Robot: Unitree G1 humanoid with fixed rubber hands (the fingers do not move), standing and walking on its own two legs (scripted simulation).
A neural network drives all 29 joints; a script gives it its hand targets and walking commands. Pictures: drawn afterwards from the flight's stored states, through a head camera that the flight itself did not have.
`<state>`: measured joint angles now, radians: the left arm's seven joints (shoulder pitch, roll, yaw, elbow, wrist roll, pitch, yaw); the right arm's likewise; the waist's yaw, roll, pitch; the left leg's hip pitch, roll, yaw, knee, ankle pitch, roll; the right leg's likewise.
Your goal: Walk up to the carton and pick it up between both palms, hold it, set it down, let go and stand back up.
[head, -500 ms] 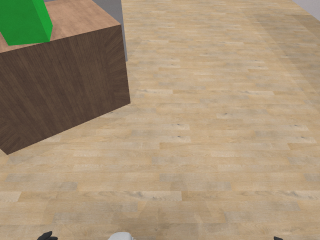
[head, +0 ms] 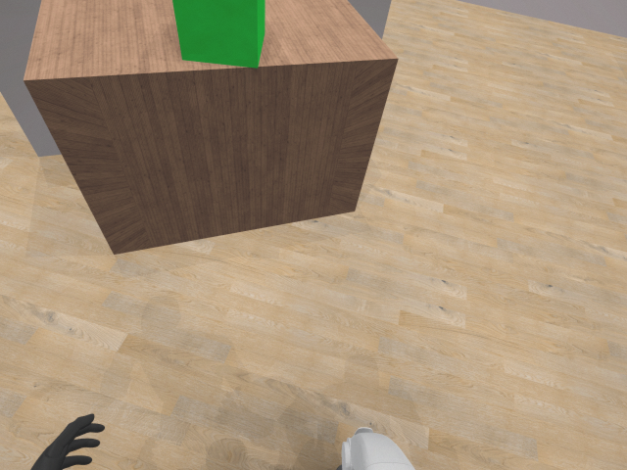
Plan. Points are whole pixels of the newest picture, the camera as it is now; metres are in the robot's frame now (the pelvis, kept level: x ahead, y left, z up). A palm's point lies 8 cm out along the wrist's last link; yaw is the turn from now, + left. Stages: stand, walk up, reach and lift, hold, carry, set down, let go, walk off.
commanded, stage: walk up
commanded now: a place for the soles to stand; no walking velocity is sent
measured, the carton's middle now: out of the picture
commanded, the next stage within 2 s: none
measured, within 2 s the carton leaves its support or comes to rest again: neither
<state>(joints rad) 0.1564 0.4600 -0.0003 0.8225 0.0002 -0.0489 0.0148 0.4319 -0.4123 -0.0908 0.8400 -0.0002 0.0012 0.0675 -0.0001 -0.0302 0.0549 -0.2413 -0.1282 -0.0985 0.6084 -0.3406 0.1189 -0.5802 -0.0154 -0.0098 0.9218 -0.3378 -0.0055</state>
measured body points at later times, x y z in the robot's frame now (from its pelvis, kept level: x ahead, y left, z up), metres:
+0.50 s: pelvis +0.09 +0.08 +0.00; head +0.11 +0.10 +0.45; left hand +0.14 +0.42 -0.11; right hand +0.21 -0.23 -0.10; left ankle +0.09 +0.23 -0.72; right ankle +0.16 -0.08 -0.73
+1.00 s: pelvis +0.21 +0.12 -0.01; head +0.24 +0.14 +0.43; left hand +0.26 +0.47 -0.11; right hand +0.31 -0.19 -0.12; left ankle +0.11 +0.23 -0.73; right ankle +0.32 +0.04 -0.73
